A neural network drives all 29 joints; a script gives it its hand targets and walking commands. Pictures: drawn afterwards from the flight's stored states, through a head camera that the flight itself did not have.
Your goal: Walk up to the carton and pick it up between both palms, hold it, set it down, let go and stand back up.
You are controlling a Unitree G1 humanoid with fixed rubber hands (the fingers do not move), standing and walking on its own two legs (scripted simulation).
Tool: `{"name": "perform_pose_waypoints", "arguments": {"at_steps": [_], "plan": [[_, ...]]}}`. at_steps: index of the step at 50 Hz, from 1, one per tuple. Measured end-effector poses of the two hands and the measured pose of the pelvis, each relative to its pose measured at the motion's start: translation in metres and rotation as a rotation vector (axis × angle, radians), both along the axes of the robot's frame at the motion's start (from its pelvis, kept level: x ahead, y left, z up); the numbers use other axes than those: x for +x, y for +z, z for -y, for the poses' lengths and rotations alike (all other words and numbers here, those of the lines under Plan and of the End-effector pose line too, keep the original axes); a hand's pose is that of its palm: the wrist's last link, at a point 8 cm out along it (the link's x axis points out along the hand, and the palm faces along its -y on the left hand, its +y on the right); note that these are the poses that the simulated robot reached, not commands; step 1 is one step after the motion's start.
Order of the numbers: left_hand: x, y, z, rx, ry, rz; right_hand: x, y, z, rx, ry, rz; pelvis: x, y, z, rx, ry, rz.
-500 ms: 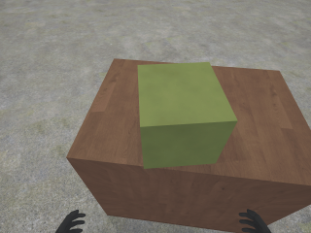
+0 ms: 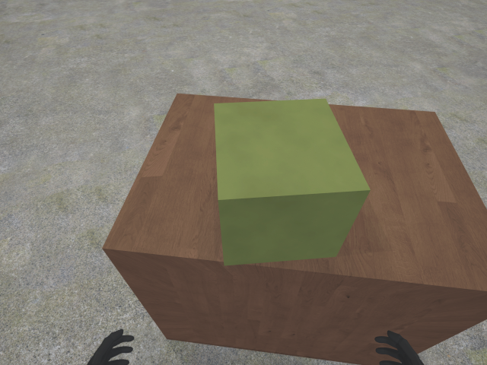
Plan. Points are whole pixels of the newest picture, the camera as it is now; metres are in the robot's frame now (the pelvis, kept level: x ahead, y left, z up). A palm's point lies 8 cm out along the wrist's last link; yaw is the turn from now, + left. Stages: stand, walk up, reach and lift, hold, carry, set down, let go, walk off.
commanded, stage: stand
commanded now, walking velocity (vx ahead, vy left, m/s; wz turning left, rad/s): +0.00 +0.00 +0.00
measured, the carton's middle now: (275, 180) +0.44 -0.04 +0.04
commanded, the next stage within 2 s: walk up in 0.66 s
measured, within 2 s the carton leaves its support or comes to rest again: neither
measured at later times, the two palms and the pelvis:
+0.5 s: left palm out of the picture +0.11 +0.26 -0.09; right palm out of the picture +0.12 -0.26 -0.08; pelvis +0.00 +0.00 +0.00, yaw +0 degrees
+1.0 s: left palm out of the picture +0.11 +0.26 -0.09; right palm out of the picture +0.12 -0.27 -0.08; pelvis +0.01 +0.00 +0.00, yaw -3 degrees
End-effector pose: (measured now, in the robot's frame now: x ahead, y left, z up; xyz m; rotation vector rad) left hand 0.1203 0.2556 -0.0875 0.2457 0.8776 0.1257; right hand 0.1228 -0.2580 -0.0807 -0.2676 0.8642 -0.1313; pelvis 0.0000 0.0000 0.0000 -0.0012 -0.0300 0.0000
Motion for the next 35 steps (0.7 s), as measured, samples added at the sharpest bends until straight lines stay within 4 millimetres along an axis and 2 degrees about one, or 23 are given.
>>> {"name": "perform_pose_waypoints", "arguments": {"at_steps": [35], "plan": [[-0.0061,-0.0028,-0.0022,0.002,0.002,-0.026,-0.0052,-0.0018,0.0006,-0.003,-0.006,-0.022,0.0009,0.0008,-0.0011,0.0,-0.002,-0.002]]}}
